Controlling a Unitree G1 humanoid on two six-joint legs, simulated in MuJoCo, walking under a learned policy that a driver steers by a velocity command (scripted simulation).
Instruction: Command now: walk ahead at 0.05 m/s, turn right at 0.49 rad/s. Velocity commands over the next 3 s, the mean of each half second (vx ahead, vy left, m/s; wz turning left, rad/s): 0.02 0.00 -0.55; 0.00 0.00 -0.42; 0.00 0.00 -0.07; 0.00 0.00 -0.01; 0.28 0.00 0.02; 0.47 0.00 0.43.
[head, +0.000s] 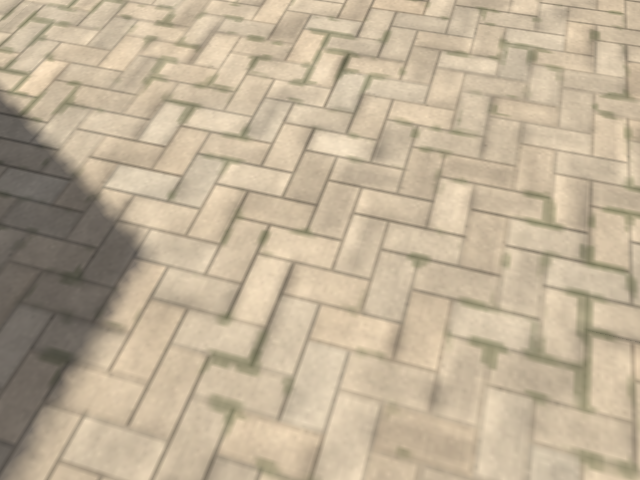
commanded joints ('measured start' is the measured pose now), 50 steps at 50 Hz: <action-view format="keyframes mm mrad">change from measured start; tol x32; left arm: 1 24 70 19 -77 -6 -20 2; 50 -6 280 26 -114 1 -23 18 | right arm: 1 62 -165 -45 -28 -2 13 -9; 50 66 -66 -3 -184 9 20 40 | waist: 1 -3 74 -74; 4 61 -346 -146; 26 -19 -129 -126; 29 14 269 -84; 50 -40 -202 -134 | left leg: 1 85 327 -177 -3 551 95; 3 -88 204 -76 341 300 -30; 4 -363 -29 -92 543 -353 -97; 26 -53 -63 -323 17 -30 -86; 29 65 399 -793 -310 73 91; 46 79 240 -382 -81 605 131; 50 -235 49 -224 121 -43 -69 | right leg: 1 40 15 -10 -138 -16 -31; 4 354 -381 604 -398 806 -298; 26 145 -81 551 -330 391 -131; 29 -180 233 187 78 -230 24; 34 -141 117 165 464 -61 70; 45 81 96 70 -36 -135 64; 50 446 -277 472 -471 529 -77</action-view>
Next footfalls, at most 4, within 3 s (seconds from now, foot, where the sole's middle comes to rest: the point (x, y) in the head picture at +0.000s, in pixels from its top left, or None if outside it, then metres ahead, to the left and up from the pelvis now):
0.04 right None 0.06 -0.10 -0.77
0.56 left None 0.09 0.10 -0.77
0.98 right None -0.03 -0.08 -0.77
1.26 left None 0.08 0.12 -0.77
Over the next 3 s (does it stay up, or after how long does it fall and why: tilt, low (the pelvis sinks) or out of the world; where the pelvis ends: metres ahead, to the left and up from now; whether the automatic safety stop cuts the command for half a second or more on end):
stays up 0.35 -0.13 0.01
